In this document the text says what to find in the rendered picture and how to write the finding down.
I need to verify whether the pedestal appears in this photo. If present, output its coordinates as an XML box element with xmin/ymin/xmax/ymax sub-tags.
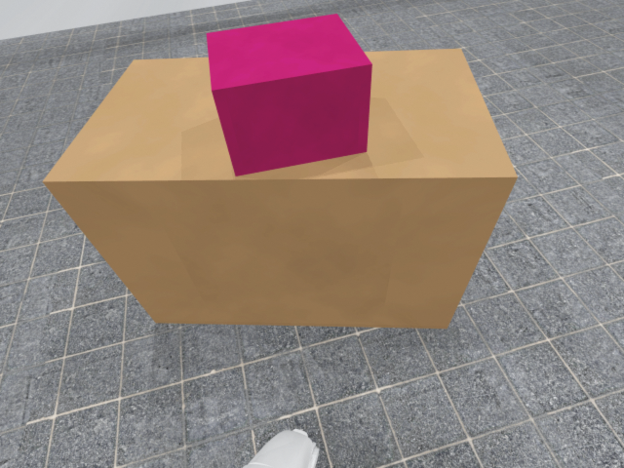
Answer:
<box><xmin>42</xmin><ymin>49</ymin><xmax>518</xmax><ymax>329</ymax></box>

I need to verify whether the carton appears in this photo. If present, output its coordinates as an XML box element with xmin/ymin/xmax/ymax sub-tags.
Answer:
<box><xmin>207</xmin><ymin>14</ymin><xmax>372</xmax><ymax>176</ymax></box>

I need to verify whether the robot left thigh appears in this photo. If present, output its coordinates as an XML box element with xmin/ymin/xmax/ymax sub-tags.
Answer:
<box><xmin>243</xmin><ymin>430</ymin><xmax>319</xmax><ymax>468</ymax></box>

